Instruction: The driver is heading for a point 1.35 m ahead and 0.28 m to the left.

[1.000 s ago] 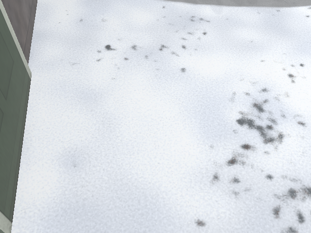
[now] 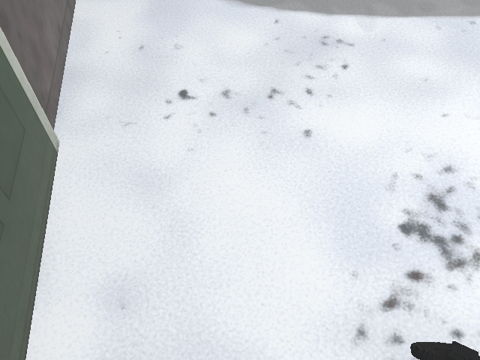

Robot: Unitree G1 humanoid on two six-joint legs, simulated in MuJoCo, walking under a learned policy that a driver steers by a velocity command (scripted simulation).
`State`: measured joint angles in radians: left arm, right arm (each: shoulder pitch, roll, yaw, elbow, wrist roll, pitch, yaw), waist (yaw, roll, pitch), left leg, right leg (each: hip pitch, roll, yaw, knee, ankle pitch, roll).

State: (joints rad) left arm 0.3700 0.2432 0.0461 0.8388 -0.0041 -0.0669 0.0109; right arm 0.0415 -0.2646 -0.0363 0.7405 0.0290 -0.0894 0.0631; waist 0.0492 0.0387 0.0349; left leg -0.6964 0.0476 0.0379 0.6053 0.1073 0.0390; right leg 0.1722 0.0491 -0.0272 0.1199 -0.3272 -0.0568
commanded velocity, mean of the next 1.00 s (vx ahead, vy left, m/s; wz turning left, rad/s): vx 0.49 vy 0.00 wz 0.31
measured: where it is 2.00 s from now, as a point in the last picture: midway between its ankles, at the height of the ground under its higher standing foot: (206, 174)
